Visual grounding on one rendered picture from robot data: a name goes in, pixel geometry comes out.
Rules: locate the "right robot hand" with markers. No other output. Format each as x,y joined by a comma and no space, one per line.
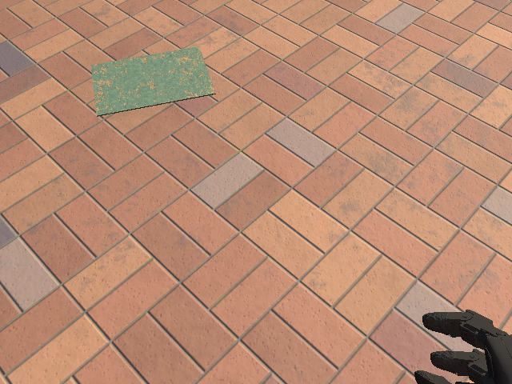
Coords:
492,367

